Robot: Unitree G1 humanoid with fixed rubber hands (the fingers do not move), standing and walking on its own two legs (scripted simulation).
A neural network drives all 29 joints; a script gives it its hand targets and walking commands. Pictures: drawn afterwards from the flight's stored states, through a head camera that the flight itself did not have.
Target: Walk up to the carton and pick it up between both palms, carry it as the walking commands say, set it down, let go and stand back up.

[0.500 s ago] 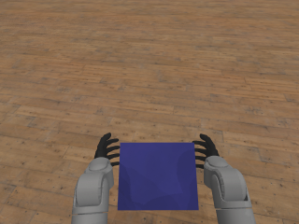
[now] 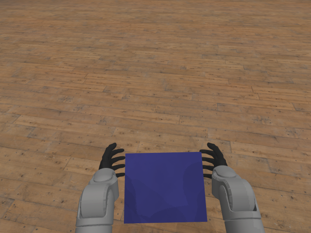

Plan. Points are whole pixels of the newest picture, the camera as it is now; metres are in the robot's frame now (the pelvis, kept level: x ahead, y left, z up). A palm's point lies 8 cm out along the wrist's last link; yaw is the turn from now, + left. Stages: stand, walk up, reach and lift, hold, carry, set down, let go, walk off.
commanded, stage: carry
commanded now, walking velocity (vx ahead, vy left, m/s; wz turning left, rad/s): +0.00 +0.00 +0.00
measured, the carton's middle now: (162, 183) +0.30 +0.00 -0.04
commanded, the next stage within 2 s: hold in 0.28 s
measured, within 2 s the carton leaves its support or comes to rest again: neither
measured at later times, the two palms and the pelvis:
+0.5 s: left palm (103, 179) +0.28 +0.15 +0.03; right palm (210, 176) +0.28 -0.13 +0.02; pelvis -0.01 +0.00 +0.00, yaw +1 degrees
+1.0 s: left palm (107, 171) +0.29 +0.13 +0.06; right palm (216, 168) +0.29 -0.14 +0.05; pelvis -0.01 -0.02 +0.00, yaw +1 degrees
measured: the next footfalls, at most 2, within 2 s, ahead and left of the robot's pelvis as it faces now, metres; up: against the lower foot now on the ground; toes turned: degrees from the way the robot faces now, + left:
none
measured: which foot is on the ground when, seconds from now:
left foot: down 0.00-1.00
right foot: down 0.00-1.00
